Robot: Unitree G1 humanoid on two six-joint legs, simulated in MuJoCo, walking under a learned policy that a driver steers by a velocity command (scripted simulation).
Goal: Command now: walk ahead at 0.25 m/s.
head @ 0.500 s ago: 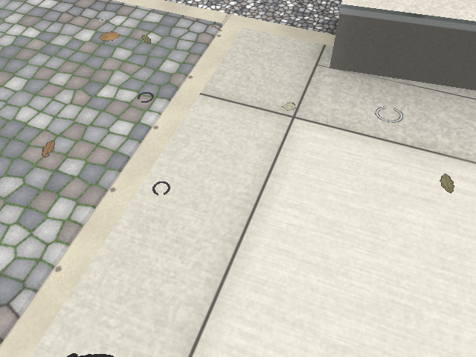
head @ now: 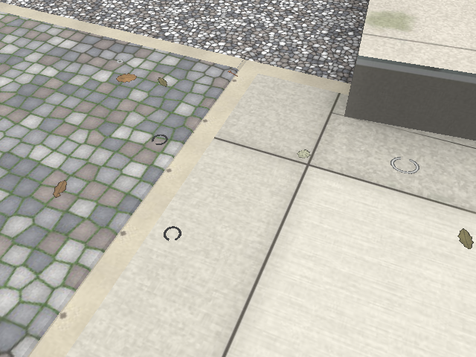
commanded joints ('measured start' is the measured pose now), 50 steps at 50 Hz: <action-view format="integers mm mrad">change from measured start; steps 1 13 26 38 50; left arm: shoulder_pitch -127 186 186 64 -313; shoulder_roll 58 101 186 88 66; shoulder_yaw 12 9 36 22 -4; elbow -85 44 71 -21 -154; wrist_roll -14 6 -2 -1 -4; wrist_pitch -61 -72 -45 -49 -80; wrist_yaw -18 -16 7 10 -38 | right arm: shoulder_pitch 45 -159 -207 -93 134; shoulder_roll -206 -87 -167 -140 -179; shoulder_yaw -55 -46 -66 -48 -54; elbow -24 -116 -165 -66 32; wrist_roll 12 8 12 -19 0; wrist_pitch -30 -69 -63 -96 -53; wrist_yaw -7 45 64 56 20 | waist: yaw -24 54 -60 33 -79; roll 174 -80 -103 55 39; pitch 156 49 -19 22 98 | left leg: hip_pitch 24 -586 -129 -35 212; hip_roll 301 92 -36 188 204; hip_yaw -398 -16 58 -216 -79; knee -323 436 -40 -481 -424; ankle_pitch -125 166 338 252 408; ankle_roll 219 21 100 237 193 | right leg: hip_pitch -222 402 383 -298 -380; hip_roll -22 -228 -237 -175 -92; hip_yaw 2 236 49 108 41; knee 31 -474 -257 410 -122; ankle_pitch -68 418 867 172 437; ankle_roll -47 -167 -87 4 20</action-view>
